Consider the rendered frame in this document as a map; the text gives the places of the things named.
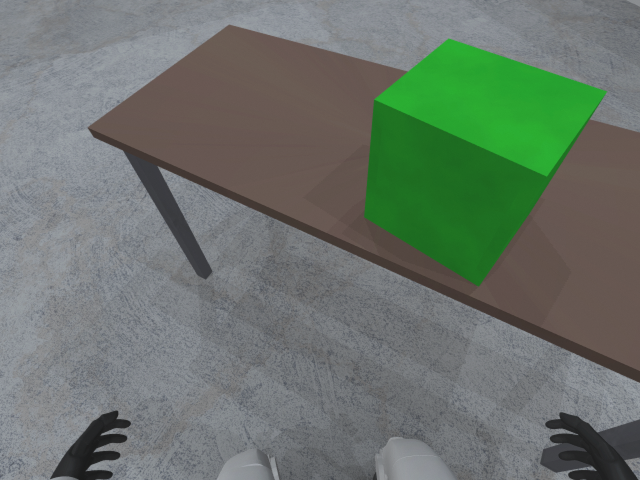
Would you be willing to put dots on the robot left thigh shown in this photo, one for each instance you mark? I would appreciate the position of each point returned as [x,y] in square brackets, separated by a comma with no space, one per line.
[250,465]

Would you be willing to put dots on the robot left hand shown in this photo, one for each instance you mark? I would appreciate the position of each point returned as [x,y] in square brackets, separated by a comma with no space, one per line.
[81,455]

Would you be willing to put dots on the robot right thigh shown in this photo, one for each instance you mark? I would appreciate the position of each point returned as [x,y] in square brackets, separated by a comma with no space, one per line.
[410,459]

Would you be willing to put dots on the robot thigh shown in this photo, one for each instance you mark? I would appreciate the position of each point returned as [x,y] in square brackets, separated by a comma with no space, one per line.
[250,465]
[410,459]

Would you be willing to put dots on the carton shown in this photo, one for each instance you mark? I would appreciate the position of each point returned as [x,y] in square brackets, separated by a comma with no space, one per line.
[462,147]

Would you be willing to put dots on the table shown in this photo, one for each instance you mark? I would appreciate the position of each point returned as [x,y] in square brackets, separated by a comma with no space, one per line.
[285,129]

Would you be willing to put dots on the robot right hand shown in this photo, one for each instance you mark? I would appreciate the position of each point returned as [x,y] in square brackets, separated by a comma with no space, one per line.
[600,455]

